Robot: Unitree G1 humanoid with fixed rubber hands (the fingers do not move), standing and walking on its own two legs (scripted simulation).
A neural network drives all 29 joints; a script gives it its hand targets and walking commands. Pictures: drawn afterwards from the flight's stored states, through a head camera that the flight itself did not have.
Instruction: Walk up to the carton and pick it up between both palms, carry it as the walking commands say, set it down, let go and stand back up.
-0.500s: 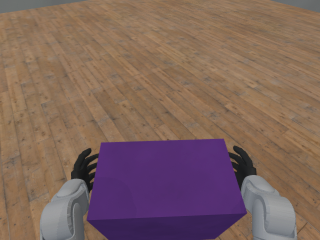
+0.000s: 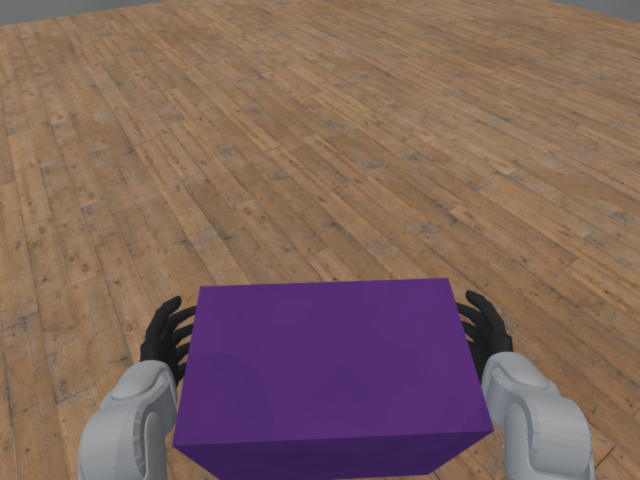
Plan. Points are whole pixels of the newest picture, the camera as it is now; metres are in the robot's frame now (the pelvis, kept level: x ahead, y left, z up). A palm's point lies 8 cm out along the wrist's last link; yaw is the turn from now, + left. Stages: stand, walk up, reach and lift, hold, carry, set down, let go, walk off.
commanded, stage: carry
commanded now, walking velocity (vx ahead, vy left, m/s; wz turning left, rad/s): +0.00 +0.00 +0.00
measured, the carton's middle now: (327, 391) +0.23 +0.00 +0.00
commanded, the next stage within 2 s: none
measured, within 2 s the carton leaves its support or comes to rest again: neither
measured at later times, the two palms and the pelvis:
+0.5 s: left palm (137, 307) +0.30 +0.23 +0.09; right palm (440, 305) +0.30 -0.14 +0.09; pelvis +0.09 +0.04 +0.00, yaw -2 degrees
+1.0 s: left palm (145, 177) +0.58 +0.30 +0.09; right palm (361, 190) +0.54 -0.07 +0.08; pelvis +0.34 +0.13 +0.01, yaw -3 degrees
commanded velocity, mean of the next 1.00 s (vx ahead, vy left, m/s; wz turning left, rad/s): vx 0.44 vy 0.18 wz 0.00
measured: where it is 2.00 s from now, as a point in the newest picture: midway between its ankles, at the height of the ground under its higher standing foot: (242, 303)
